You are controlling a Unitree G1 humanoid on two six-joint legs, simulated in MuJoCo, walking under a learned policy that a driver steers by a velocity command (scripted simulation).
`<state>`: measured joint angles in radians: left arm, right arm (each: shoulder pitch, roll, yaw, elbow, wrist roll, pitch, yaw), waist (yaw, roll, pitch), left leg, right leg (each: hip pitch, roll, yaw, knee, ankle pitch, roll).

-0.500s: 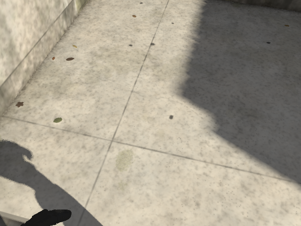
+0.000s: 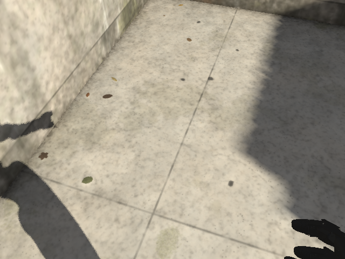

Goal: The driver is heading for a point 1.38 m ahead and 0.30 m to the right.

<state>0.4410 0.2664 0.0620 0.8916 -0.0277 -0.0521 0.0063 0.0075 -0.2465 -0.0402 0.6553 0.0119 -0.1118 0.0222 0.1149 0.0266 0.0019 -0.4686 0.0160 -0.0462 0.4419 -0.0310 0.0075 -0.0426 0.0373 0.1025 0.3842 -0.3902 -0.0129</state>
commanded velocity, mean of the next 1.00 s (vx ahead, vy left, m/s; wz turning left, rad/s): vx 0.50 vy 0.00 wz -0.39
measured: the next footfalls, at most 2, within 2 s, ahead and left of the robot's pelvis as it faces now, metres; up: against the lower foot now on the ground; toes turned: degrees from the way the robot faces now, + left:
left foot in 0.02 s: +0.16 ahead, +0.13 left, +0.00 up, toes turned -2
right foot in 0.50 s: +0.38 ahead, -0.19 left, +0.00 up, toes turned -22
